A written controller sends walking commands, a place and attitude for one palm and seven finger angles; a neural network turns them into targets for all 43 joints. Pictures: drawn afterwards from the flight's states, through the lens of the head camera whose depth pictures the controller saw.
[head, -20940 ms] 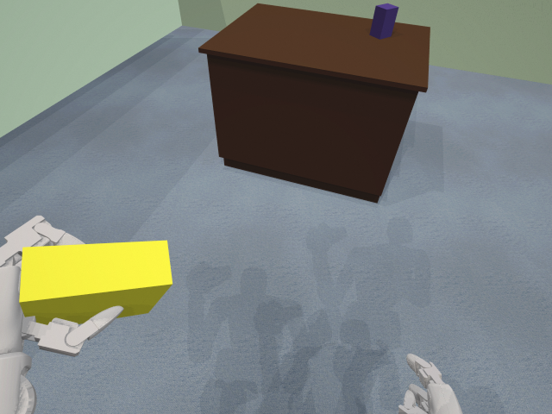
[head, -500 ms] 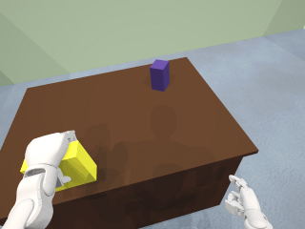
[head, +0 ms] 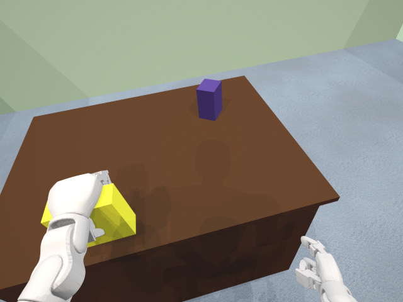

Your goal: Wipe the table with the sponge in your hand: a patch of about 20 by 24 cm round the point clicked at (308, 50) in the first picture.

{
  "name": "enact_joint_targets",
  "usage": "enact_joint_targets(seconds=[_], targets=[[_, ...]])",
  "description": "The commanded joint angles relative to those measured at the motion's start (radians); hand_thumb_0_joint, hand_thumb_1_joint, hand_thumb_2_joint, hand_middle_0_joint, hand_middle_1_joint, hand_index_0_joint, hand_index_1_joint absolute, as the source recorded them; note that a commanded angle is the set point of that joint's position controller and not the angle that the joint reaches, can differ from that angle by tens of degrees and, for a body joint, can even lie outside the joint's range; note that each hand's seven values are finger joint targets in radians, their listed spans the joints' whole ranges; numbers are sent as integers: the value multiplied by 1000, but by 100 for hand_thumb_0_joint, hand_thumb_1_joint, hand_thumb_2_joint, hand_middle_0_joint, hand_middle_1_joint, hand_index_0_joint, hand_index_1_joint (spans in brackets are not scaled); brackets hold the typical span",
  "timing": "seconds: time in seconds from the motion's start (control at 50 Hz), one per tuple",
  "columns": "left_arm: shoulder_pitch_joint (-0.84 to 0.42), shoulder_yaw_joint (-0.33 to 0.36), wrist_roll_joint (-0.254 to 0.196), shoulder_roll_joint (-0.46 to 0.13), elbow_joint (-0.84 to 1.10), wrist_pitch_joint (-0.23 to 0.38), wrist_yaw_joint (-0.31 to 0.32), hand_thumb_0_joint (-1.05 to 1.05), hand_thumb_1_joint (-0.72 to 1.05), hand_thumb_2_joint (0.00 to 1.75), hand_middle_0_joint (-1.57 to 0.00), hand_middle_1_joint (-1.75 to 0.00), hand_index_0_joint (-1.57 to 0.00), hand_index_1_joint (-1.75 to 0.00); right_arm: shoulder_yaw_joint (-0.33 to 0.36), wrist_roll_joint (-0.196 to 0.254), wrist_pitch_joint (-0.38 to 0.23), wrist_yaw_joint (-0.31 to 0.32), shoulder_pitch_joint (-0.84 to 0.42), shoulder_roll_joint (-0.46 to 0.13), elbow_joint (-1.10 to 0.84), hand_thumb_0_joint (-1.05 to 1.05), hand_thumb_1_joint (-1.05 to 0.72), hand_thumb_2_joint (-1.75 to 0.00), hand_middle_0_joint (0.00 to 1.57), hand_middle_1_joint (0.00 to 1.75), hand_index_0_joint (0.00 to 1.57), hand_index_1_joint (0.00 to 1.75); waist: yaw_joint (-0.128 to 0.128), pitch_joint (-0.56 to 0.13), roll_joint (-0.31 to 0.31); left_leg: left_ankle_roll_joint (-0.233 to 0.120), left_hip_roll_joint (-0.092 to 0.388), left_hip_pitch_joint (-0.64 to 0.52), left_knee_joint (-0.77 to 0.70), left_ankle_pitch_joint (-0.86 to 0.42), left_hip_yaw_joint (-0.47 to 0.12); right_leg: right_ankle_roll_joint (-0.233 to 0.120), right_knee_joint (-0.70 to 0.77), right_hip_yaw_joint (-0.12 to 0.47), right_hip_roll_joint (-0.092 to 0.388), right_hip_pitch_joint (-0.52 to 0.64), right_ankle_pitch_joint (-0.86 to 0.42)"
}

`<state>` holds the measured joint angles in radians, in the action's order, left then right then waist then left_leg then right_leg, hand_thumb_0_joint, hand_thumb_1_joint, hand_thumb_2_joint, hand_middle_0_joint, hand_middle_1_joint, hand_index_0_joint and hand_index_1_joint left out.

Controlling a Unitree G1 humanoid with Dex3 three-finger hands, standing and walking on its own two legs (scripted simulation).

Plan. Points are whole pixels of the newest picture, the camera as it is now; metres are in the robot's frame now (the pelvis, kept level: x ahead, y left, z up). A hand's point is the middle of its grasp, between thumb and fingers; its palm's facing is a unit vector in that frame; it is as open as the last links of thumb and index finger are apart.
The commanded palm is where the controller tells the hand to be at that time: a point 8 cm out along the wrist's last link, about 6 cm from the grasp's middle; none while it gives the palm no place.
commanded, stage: move the sponge above the wiping area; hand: left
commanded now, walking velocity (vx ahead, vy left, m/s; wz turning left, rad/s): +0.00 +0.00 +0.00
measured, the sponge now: (98, 223) +0.24 +0.28 +0.02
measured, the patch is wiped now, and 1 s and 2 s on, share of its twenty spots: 0.00 0.00 0.00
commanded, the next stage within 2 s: lower the sponge onto the table in 1.84 s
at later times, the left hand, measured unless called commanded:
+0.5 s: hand (100, 204) +0.26 +0.27 +0.05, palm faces -0.01 -0.09 -1.00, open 9.5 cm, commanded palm +0.24 +0.27 +0.12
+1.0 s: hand (103, 199) +0.28 +0.28 +0.04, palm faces -0.01 -0.09 -1.00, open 9.5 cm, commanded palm +0.25 +0.28 +0.10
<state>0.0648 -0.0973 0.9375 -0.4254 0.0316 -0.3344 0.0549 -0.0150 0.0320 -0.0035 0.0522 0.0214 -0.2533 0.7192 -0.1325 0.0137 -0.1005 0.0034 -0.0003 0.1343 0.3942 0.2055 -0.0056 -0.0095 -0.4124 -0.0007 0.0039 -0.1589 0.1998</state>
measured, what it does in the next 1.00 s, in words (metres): stands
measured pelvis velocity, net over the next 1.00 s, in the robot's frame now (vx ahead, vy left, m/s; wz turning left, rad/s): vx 0.02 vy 0.00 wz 0.00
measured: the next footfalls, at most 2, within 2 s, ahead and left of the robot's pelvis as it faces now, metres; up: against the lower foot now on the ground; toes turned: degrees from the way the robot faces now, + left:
none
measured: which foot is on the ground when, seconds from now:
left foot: down 0.00-1.00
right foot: down 0.00-1.00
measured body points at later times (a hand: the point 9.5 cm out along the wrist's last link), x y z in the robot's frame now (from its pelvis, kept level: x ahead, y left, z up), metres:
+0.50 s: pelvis +0.01 +0.00 +0.00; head +0.01 -0.04 +0.45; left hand +0.26 +0.27 +0.11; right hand +0.25 -0.22 -0.09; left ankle +0.01 +0.12 -0.74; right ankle +0.02 -0.12 -0.74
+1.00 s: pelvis +0.02 +0.00 +0.00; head +0.03 -0.03 +0.45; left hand +0.28 +0.28 +0.10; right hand +0.25 -0.21 -0.10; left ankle +0.01 +0.12 -0.74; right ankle +0.02 -0.12 -0.74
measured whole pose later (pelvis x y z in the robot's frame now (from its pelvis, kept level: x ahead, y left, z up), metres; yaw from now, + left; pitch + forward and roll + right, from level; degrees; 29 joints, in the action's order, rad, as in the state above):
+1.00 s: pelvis +0.02 +0.00 +0.00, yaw +0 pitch +1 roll +0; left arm 0.02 -0.09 0.97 -0.40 -0.10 -0.29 0.13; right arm 0.01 0.04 -0.01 0.05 0.05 -0.25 0.72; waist -0.12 -0.02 -0.08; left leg 0.00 0.00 0.20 0.43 0.25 -0.01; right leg -0.01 -0.44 0.00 0.00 -0.22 0.24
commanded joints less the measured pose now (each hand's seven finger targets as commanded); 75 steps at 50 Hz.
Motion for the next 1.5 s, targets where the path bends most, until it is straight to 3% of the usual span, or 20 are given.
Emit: enact_joint_targets(seconds=[0.0, 0.14, 0.16, 0.34, 0.36, 0.44, 0.46, 0.64, 0.66, 0.74, 0.76, 0.84, 0.86, 1.0, 1.1, 1.14, 1.16, 1.24, 1.36, 1.48], targets=[[-269, 154, 32, -229, 166, -6, 50, 0, 10, 130, -120, -160, -120, -160, 31, 2, -53, 12, -211, -104, -170, 0, -90, -90, 20, 30, 20, 30, 8, -194, 70, -33, -29, -32, -46, -142, -42, -57, 75, 57, -21, 46, -55], [-288, 178, 37, -264, 179, 22, 47, 0, 10, 130, -120, -160, -120, -160, 33, -3, -62, 18, -209, -108, -175, 0, -90, -90, 20, 30, 20, 30, -1, -233, 9, -35, -37, -59, -31, -177, -50, -67, 68, 80, -27, 51, -94], [-278, 130, 27, -203, 174, 26, 45, 0, 10, 130, -120, -160, -120, -160, 34, 3, -67, 18, -198, -98, -180, 0, -90, -90, 20, 30, 20, 30, 13, -236, 17, -40, -33, -55, -24, -189, -35, -60, 60, 55, -21, 52, -110], [-281, 169, 47, -242, 151, 34, 70, 0, 10, 130, -120, -160, -120, -160, 45, -2, -63, 9, -188, -111, -173, 0, -90, -90, 20, 30, 20, 30, 1, -240, 49, -31, -28, -47, -19, -216, -53, -67, 49, 73, -27, 35, -134], [-273, 130, 44, -190, 147, 30, 74, 0, 10, 130, -120, -160, -120, -160, 44, 1, -65, 9, -179, -103, -180, 0, -90, -90, 20, 30, 20, 30, 9, -249, 62, -36, -27, -39, -14, -223, -39, -60, 39, 48, -20, 45, -151], [-259, 214, 56, -279, 147, 16, 95, 0, 10, 130, -120, -160, -120, -160, 47, -4, -55, 7, -191, -118, -169, 0, -90, -90, 20, 30, 20, 30, -11, -271, 48, -29, -32, -45, -7, -250, -45, -69, 36, 87, -23, 65, -196], [-238, 148, 43, -197, 153, 10, 95, 0, 10, 130, -120, -160, -120, -160, 45, 2, -58, 5, -184, -101, -183, 0, -90, -90, 20, 30, 20, 30, 2, -264, 39, -34, -29, -37, -5, -252, -29, -60, 28, 56, -15, 67, -204], [-319, 150, 38, -238, 82, 1, 67, 0, 10, 130, -120, -160, -120, -160, 42, 8, -56, 18, -183, -117, -166, 0, -90, -90, 20, 30, 20, 30, 21, -231, 63, -37, -35, -36, -4, -199, -43, -60, 48, 72, -23, 21, -150], [-322, 103, 34, -186, 88, 10, 63, 0, 10, 130, -120, -160, -120, -160, 43, 11, -60, 19, -173, -108, -175, 0, -90, -90, 20, 30, 20, 30, 31, -239, 52, -42, -32, -33, -2, -200, -31, -54, 39, 45, -17, 24, -153], [-363, 154, 52, -248, 76, 50, 70, 0, 10, 130, -120, -160, -120, -160, 48, 1, -64, 24, -159, -117, -161, 0, -90, -90, 20, 30, 20, 30, 26, -251, 46, -39, -34, -46, 8, -215, -42, -62, 41, 69, -25, 11, -168], [-368, 114, 52, -199, 82, 59, 74, 0, 10, 130, -120, -160, -120, -160, 48, 4, -69, 24, -149, -106, -167, 0, -90, -90, 20, 30, 20, 30, 34, -270, 30, -42, -32, -43, 12, -224, -33, -57, 29, 44, -19, 15, -177], [-348, 184, 72, -257, 85, 68, 103, 0, 10, 130, -120, -160, -120, -160, 55, -4, -65, 17, -151, -117, -161, 0, -90, -90, 20, 30, 20, 30, 11, -301, 24, -29, -29, -49, 16, -286, -45, -70, 15, 65, -24, 30, -232], [-310, 134, 65, -188, 104, 68, 108, 0, 10, 130, -120, -160, -120, -160, 57, 0, -70, 13, -142, -104, -173, 0, -90, -90, 20, 30, 20, 30, 14, -325, 9, -32, -21, -51, 21, -318, -36, -63, -1, 36, -16, 40, -251], [-235, 130, 49, -169, 23, -12, 118, 0, 10, 130, -120, -160, -120, -160, 56, 9, -49, -1, -161, -118, -166, 0, -90, -90, 20, 30, 20, 30, 14, -260, 102, -25, -17, -3, 10, -280, -35, -56, 7, 32, -14, 29, -242], [-327, 79, 61, -152, 34, -17, 105, 0, 10, 130, -120, -160, -120, -160, 50, 10, -49, 8, -166, -113, -170, 0, -90, -90, 20, 30, 20, 30, 29, -260, 82, -35, -22, -18, 11, -245, -36, -55, 11, 30, -16, 7, -202], [-365, 132, 71, -220, 58, 0, 112, 0, 10, 130, -120, -160, -120, -160, 52, 4, -49, 15, -164, -120, -165, 0, -90, -90, 20, 30, 20, 30, 22, -280, 43, -34, -24, -32, 13, -239, -45, -63, 13, 52, -23, 8, -191], [-377, 89, 67, -170, 85, 14, 113, 0, 10, 130, -120, -160, -120, -160, 52, 6, -57, 16, -153, -107, -176, 0, -90, -90, 20, 30, 20, 30, 32, -300, 39, -39, -23, -37, 19, -247, -37, -57, 1, 27, -18, 16, -195], [-386, 127, 75, -212, 84, 45, 130, 0, 10, 130, -120, -160, -120, -160, 55, -1, -65, 18, -149, -109, -160, 0, -90, -90, 20, 30, 20, 30, 24, -304, 2, -32, -21, -58, 22, -261, -54, -67, 12, 50, -26, 1, -190], [-346, 75, 58, -134, 42, 5, 136, 0, 10, 130, -120, -160, -120, -160, 52, 10, -61, 9, -158, -103, -167, 0, -90, -90, 20, 30, 20, 30, 23, -298, 37, -28, -18, -34, 9, -255, -39, -60, 6, 22, -19, 20, -192], [-307, 128, 58, -195, -27, -57, 110, 0, 10, 130, -120, -160, -120, -160, 43, 17, -37, 6, -185, -114, -168, 0, -90, -90, 20, 30, 20, 30, 7, -248, 101, -33, -32, 6, 1, -215, -32, -57, 16, 37, -16, 41, -189]])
